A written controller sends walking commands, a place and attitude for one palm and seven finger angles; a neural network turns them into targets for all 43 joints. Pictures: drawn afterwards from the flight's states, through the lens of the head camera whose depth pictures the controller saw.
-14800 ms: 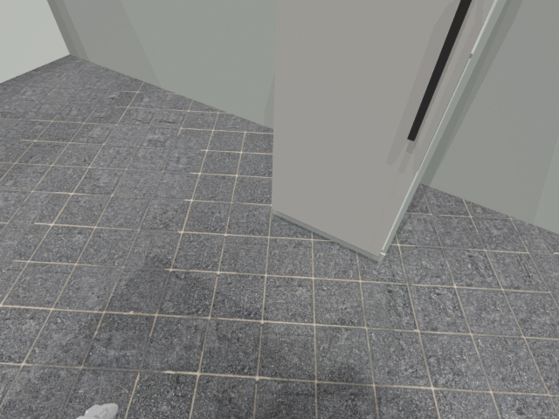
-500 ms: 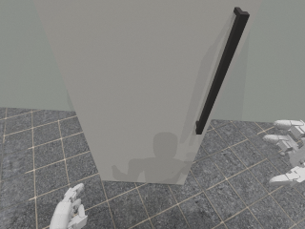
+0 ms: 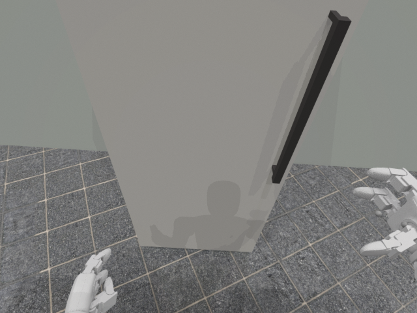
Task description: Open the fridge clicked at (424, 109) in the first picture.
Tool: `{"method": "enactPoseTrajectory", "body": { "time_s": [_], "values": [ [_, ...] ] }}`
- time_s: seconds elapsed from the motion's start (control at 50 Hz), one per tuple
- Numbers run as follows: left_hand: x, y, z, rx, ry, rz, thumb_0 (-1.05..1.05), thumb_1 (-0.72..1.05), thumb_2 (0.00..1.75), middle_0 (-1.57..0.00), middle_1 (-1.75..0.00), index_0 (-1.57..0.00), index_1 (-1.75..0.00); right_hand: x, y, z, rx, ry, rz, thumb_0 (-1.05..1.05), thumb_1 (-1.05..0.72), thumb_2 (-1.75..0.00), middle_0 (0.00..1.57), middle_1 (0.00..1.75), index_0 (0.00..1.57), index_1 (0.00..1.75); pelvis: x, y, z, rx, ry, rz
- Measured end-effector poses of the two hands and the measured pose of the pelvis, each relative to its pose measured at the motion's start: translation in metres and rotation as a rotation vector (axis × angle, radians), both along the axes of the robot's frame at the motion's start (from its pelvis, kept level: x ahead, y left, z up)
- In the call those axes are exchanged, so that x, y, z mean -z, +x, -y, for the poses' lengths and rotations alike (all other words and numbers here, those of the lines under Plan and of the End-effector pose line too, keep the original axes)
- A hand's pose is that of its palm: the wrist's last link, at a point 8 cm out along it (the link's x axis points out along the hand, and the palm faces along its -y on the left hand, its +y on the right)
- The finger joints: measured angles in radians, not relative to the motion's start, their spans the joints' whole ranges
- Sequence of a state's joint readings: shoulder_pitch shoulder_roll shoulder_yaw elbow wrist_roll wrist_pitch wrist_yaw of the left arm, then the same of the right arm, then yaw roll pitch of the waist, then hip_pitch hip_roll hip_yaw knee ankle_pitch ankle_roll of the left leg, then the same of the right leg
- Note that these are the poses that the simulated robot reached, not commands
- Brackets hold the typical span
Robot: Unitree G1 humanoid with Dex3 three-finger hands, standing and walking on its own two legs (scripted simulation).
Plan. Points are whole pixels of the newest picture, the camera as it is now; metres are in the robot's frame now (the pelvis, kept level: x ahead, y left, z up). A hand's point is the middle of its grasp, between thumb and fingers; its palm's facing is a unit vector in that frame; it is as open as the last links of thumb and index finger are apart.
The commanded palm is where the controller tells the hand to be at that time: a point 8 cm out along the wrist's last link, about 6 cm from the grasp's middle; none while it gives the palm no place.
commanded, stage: move the hooked fingers beside the handle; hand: right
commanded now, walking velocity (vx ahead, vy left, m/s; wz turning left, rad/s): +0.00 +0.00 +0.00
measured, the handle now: (298, 116) +0.49 -0.17 +0.14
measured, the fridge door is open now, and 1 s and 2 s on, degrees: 0 0 0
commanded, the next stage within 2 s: none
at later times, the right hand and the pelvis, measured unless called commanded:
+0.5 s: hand (362, 190) +0.32 -0.26 +0.12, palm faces +0.03 +1.00 +0.00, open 13.9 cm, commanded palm +0.30 -0.31 +0.12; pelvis +0.00 -0.01 +0.00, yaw +0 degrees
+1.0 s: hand (340, 164) +0.38 -0.24 +0.12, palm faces +0.01 +1.00 +0.00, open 13.9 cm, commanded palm +0.36 -0.29 +0.12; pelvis +0.01 -0.01 +0.00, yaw +1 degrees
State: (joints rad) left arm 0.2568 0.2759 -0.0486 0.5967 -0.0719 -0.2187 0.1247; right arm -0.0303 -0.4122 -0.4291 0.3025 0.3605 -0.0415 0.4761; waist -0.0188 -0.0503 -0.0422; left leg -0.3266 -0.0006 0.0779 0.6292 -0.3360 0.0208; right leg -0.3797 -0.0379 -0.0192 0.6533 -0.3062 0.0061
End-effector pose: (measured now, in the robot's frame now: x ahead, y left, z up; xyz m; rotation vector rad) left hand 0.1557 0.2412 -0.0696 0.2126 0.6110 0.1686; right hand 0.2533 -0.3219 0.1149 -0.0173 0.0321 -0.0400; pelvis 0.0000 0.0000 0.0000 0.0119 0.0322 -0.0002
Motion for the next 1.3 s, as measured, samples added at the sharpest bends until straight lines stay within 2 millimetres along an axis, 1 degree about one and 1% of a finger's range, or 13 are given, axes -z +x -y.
{"method": "enactPoseTrajectory", "body": {
  "time_s": [0.08,0.16,0.26,0.46,0.58,0.72,0.86,1.0,1.08,1.22,1.3],
  "values": [
    [0.001,-0.004,0.001,-0.002,0.011,-0.015,0.01,0.90,0.90,-0.20,-0.30,-0.20,-0.30,-0.003,0.007,0.000,0.007,-0.001,0.033,-0.01,0.50,-0.30,0.30,1.20,0.30,1.20,0.000,-0.002,0.001,0.004,0.002,0.004],
    [0.002,-0.008,0.004,-0.008,0.011,-0.024,0.01,0.90,0.90,-0.20,-0.30,-0.20,-0.30,-0.008,0.019,-0.003,-0.006,-0.002,0.049,-0.01,0.50,-0.30,0.30,1.20,0.30,1.20,0.000,-0.002,0.004,0.005,0.003,0.002],
    [0.003,-0.013,0.007,-0.021,0.000,-0.033,0.01,0.90,0.90,-0.20,-0.30,-0.20,-0.30,-0.006,0.033,-0.008,-0.036,0.005,0.018,-0.01,0.50,-0.30,0.30,1.20,0.30,1.20,-0.001,-0.001,0.008,-0.003,0.001,-0.007],
    [0.005,-0.017,0.014,-0.022,-0.005,-0.063,0.01,0.90,0.90,-0.20,-0.30,-0.20,-0.30,-0.005,0.042,-0.013,-0.016,0.011,0.042,-0.01,0.50,-0.30,0.30,1.20,0.30,1.20,-0.001,0.002,0.014,-0.008,0.000,-0.010],
    [0.007,-0.017,0.015,-0.021,0.003,-0.090,0.01,0.90,0.90,-0.20,-0.30,-0.20,-0.30,0.000,0.053,-0.013,-0.013,0.011,0.012,-0.01,0.50,-0.30,0.30,1.20,0.30,1.20,-0.001,0.001,0.014,-0.002,0.002,-0.014],
    [0.010,-0.020,0.013,-0.030,0.010,-0.117,0.01,0.90,0.90,-0.20,-0.30,-0.20,-0.30,-0.005,0.074,-0.024,-0.043,0.015,0.033,-0.01,0.50,-0.30,0.30,1.20,0.30,1.20,-0.001,0.002,0.015,-0.002,0.002,-0.024],
    [0.015,-0.030,0.007,-0.052,0.006,-0.164,0.01,0.90,0.90,-0.20,-0.30,-0.20,-0.30,0.000,0.097,-0.030,-0.035,0.017,-0.006,-0.01,0.50,-0.30,0.30,1.20,0.30,1.20,-0.001,0.005,0.013,-0.010,0.000,-0.044],
    [0.020,-0.041,-0.001,-0.080,0.005,-0.218,0.01,0.90,0.90,-0.20,-0.30,-0.20,-0.30,-0.002,0.106,-0.031,-0.027,0.017,0.026,-0.01,0.49,-0.30,0.30,1.20,0.30,1.20,0.000,0.010,0.010,-0.019,-0.002,-0.054],
    [0.023,-0.046,-0.005,-0.088,0.010,-0.249,0.01,0.90,0.90,-0.20,-0.30,-0.20,-0.30,-0.001,0.113,-0.031,-0.025,0.016,0.011,-0.01,0.50,-0.30,0.30,1.20,0.30,1.20,0.001,0.010,0.009,-0.014,-0.001,-0.059],
    [0.027,-0.052,-0.010,-0.102,0.012,-0.281,0.01,0.90,0.90,-0.20,-0.30,-0.20,-0.30,0.000,0.127,-0.043,-0.047,0.019,0.013,-0.01,0.50,-0.30,0.30,1.20,0.30,1.20,0.002,0.010,0.007,-0.016,-0.002,-0.074],
    [0.028,-0.055,-0.012,-0.111,0.010,-0.293,0.01,0.90,0.90,-0.20,-0.30,-0.20,-0.30,0.001,0.135,-0.044,-0.033,0.031,0.012,-0.01,0.50,-0.30,0.30,1.20,0.30,1.20,0.003,0.010,0.006,-0.020,-0.003,-0.081]
  ]
}}
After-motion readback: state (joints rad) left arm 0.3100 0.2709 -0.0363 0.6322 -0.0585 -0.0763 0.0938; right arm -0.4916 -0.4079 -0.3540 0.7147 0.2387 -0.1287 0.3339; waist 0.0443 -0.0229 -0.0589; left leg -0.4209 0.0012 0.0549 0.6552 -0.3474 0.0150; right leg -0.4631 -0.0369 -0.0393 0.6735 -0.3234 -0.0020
